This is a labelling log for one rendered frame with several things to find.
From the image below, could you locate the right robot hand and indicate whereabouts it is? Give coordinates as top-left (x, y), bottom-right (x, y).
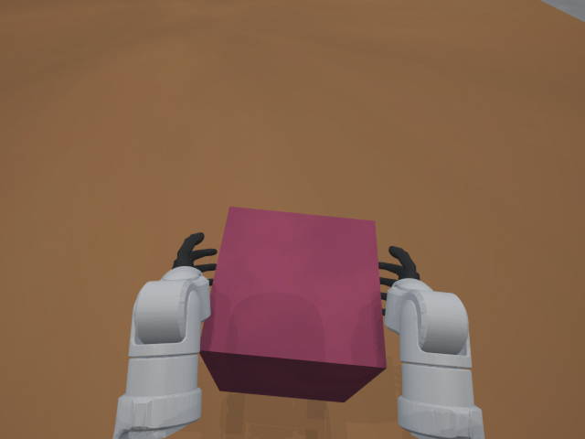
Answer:
top-left (378, 246), bottom-right (420, 316)

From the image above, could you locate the carton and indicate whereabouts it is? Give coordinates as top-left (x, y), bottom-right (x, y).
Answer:
top-left (199, 207), bottom-right (387, 402)

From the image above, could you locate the left robot forearm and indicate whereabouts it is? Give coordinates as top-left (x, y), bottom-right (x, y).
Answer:
top-left (112, 266), bottom-right (211, 439)

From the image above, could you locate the right robot forearm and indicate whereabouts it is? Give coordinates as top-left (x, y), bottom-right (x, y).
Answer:
top-left (384, 278), bottom-right (484, 439)

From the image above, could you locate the left robot hand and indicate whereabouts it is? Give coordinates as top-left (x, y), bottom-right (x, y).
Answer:
top-left (172, 232), bottom-right (218, 286)

